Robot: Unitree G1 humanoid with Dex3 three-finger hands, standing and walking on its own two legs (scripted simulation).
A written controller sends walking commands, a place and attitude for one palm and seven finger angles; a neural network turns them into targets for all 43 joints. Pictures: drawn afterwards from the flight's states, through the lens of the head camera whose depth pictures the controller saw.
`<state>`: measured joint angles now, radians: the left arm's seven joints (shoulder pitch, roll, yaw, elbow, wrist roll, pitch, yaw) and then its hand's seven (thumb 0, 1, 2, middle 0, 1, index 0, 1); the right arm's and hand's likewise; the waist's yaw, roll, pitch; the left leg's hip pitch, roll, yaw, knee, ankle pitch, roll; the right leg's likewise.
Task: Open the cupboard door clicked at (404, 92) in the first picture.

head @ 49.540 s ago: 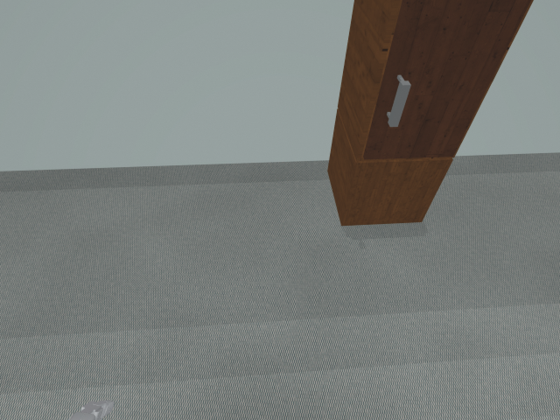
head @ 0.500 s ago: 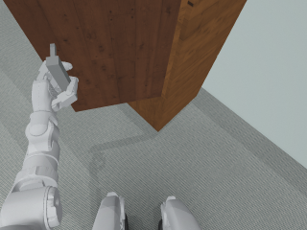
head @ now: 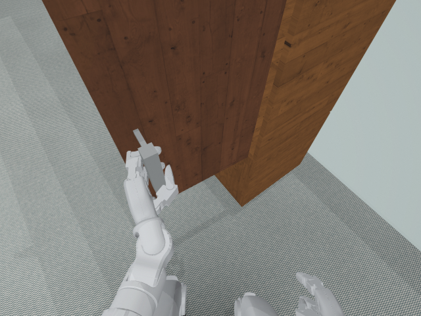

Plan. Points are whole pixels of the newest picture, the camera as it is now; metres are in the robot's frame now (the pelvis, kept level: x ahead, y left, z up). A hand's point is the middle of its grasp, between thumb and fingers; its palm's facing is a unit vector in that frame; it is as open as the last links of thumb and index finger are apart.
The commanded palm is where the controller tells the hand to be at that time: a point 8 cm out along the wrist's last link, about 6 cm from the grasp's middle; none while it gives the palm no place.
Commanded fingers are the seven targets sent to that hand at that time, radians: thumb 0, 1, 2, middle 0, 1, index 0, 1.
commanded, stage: pull the door open along its arc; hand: left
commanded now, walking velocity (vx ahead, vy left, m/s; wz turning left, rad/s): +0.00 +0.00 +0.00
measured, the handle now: (150, 163) +0.40 +0.14 +0.03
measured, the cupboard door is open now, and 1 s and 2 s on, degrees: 85 98 99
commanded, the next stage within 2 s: open thumb and fingers to let go in 0.22 s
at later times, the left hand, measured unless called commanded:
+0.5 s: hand (193, 204) +0.32 +0.05 +0.02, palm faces +0.38 -0.93 -0.02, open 6.8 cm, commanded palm +0.26 +0.09 +0.02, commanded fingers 0.00 0.20 0.60 -0.35 -1.27 -0.35 -1.27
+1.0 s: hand (188, 209) +0.31 +0.06 +0.03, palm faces +0.36 -0.93 -0.01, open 14.3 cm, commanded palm +0.26 +0.09 +0.02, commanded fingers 0.00 -0.50 0.30 -0.19 -0.55 -0.19 -0.55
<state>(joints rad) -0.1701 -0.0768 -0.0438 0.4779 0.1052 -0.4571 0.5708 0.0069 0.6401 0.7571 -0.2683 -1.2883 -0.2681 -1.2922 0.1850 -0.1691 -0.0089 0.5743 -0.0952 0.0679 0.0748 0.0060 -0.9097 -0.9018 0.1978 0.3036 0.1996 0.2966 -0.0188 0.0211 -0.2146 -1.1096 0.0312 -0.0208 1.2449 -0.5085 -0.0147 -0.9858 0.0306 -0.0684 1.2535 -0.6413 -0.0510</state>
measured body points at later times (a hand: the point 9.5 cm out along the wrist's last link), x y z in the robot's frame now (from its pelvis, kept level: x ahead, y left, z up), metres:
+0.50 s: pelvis +0.00 -0.03 +0.00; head +0.08 -0.04 +0.44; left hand +0.29 +0.10 +0.03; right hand +0.18 -0.24 -0.12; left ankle +0.04 +0.13 -0.63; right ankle -0.02 -0.09 -0.63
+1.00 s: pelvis -0.01 -0.01 +0.00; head +0.07 -0.02 +0.44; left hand +0.28 +0.11 +0.03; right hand +0.16 -0.23 -0.12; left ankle +0.04 +0.13 -0.63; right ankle -0.02 -0.09 -0.63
